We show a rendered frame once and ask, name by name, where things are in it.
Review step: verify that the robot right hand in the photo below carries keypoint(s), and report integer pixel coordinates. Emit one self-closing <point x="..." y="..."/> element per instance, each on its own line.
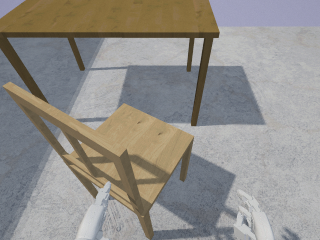
<point x="257" y="226"/>

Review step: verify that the table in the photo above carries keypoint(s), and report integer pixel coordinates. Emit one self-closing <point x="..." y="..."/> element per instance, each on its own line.
<point x="111" y="19"/>

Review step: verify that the robot left hand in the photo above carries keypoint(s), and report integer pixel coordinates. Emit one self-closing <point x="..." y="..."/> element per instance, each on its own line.
<point x="95" y="216"/>

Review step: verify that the chair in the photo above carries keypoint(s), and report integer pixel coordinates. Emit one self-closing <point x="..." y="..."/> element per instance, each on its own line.
<point x="134" y="151"/>

